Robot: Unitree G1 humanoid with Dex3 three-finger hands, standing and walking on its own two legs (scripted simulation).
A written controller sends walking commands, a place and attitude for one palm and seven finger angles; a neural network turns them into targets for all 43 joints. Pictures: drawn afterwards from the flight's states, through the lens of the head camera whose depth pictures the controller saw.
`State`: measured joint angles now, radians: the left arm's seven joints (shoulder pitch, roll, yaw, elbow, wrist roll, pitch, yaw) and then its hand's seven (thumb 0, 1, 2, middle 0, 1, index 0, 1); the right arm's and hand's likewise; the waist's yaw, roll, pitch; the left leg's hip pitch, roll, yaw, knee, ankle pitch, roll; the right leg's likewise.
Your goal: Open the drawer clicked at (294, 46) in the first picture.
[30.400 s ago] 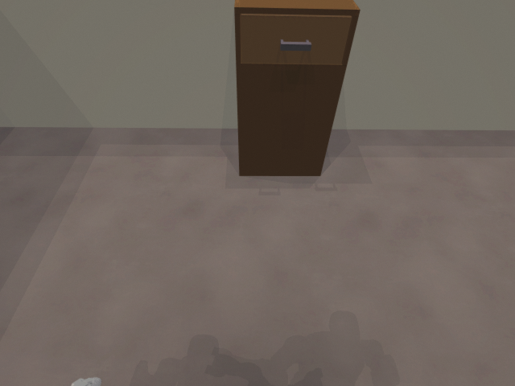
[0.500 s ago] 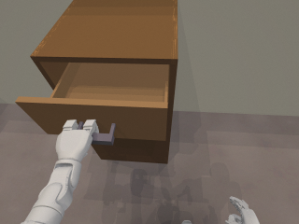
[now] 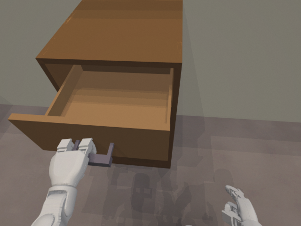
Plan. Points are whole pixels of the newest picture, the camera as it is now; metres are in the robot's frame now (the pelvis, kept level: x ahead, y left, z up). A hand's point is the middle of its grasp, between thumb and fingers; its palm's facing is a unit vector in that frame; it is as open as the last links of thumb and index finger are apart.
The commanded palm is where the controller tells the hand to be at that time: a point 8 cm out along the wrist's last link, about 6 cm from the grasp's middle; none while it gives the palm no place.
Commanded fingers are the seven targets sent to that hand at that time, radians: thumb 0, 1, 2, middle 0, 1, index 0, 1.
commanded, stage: pull the drawer open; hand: left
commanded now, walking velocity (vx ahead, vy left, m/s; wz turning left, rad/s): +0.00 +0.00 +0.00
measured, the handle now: (92, 152) +0.30 +0.20 +0.01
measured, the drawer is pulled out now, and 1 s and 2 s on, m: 0.22 0.30 0.30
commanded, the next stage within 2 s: open the thumb to release the handle in 1.22 s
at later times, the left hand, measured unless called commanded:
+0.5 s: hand (71, 194) +0.19 +0.23 -0.01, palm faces -0.03 -0.10 -0.99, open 5.6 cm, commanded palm +0.16 +0.22 +0.05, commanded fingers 0.00 0.90 0.90 -0.40 -1.35 -0.40 -1.35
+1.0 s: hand (66, 208) +0.16 +0.23 -0.01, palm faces -0.03 -0.11 -0.99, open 5.8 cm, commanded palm +0.11 +0.22 +0.05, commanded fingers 0.00 0.90 0.90 -0.40 -1.35 -0.40 -1.35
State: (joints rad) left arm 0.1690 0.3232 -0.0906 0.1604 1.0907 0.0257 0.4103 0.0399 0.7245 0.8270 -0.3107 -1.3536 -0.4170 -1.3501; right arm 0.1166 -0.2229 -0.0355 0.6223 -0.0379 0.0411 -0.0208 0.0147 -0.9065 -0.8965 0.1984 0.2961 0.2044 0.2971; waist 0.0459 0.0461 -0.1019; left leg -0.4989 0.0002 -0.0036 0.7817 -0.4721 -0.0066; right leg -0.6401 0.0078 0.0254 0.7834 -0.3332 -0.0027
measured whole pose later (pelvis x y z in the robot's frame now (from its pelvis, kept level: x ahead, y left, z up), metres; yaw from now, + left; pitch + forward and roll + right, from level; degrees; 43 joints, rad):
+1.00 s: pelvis +0.00 +0.00 -0.02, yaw -2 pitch +12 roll +0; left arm 0.70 0.33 -0.04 -0.24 1.05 -0.01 0.49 0.04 0.73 0.76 -0.29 -1.31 -0.38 -1.33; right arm 0.15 -0.24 0.00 0.52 -0.06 0.05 0.05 0.02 -0.91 -0.90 0.20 0.30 0.20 0.30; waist 0.04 0.04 -0.14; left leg -0.58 0.02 0.03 0.92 -0.56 0.00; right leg -0.74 0.03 0.06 0.92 -0.40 0.00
